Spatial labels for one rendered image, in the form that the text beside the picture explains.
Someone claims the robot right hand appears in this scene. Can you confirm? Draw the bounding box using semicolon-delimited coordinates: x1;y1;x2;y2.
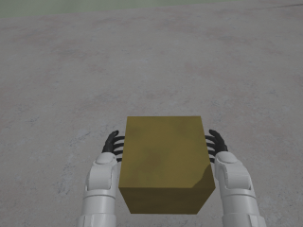
205;130;228;164

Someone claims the right robot forearm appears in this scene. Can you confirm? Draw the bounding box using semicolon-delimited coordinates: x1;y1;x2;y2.
214;151;267;227

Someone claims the carton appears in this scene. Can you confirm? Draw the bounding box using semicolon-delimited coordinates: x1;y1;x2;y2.
118;115;216;215

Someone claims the left robot forearm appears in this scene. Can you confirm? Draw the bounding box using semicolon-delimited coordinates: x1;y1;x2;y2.
76;152;118;227

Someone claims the robot left hand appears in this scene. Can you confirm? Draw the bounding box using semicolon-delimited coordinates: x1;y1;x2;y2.
102;131;125;162

